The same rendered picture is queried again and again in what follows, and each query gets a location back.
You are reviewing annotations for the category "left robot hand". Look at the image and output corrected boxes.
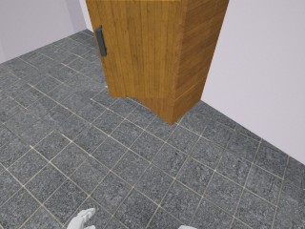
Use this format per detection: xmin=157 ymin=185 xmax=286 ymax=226
xmin=67 ymin=208 xmax=95 ymax=229

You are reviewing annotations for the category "handle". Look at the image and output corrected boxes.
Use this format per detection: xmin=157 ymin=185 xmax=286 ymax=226
xmin=94 ymin=25 xmax=107 ymax=57

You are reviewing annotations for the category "cupboard door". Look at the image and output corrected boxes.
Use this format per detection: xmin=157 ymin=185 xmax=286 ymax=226
xmin=85 ymin=0 xmax=181 ymax=98

